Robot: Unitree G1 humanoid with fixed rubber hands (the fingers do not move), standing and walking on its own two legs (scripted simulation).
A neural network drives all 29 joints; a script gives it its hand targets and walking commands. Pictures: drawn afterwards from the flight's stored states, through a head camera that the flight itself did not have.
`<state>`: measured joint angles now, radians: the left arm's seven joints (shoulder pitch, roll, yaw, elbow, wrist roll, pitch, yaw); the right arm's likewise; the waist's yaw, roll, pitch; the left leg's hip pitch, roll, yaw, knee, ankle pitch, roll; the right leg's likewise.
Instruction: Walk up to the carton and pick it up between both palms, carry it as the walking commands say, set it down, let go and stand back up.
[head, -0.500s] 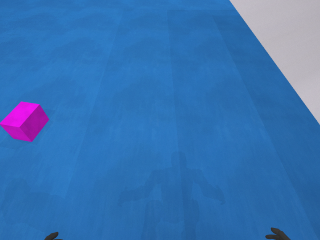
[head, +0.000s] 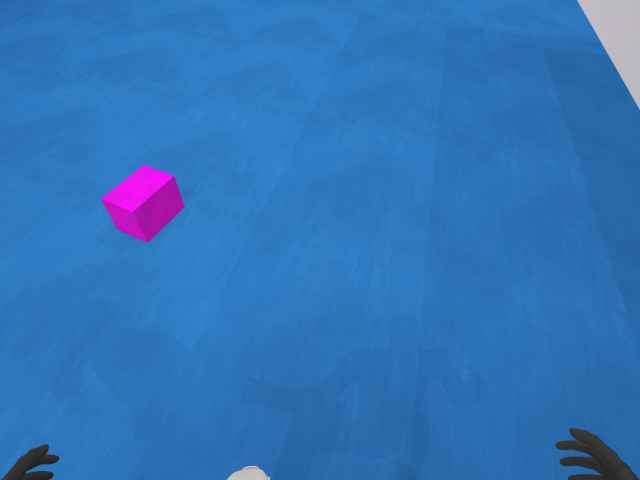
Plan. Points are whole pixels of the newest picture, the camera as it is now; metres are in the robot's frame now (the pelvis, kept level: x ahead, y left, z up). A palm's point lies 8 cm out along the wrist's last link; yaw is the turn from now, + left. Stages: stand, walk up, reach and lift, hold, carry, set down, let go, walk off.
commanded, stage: walk up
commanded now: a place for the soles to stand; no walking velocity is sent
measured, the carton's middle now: (145, 203) +1.27 +0.75 -0.68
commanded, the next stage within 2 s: none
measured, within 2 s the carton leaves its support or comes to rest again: neither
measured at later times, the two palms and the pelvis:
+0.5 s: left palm out of the picture +0.10 +0.43 -0.05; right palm (448, 305) +0.40 -0.20 -0.09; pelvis +0.18 +0.07 -0.01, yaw +20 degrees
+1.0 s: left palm out of the picture +0.27 +0.52 -0.08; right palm (354, 213) +0.61 -0.05 -0.08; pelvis +0.36 +0.19 -0.01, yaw +31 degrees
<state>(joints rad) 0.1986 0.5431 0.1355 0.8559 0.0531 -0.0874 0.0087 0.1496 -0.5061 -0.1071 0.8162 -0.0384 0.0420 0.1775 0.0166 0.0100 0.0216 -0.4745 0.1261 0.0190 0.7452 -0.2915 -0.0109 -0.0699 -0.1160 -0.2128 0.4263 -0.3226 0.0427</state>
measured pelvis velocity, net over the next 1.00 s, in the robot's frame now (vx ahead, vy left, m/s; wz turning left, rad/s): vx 0.36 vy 0.19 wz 0.55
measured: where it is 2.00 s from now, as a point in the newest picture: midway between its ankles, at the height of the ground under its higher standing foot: (192, 339)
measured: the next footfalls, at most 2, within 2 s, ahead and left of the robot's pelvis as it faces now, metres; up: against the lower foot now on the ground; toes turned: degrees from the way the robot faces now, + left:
left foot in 0.06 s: +0.14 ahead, +0.18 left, +0.00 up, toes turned +8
right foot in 0.36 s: +0.28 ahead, -0.03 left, +0.00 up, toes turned +10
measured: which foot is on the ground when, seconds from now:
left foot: up 0.00-0.04, down 0.06-0.36, up 0.38-0.72, down 0.74-1.00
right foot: down 0.00-0.08, up 0.10-0.34, down 0.36-0.76, up 0.78-1.00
